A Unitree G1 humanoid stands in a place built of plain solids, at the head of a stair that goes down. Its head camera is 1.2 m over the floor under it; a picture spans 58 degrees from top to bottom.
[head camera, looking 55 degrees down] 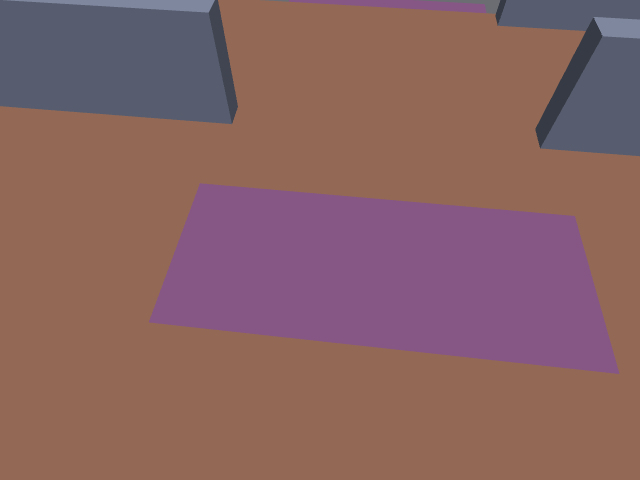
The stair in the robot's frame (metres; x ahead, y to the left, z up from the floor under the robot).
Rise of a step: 0.12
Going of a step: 0.67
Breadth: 1.50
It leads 7 degrees to the right of straight ahead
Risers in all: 3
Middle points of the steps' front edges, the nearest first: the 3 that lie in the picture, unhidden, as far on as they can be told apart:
0.46 -0.17 0.00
1.13 -0.25 -0.12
1.79 -0.32 -0.24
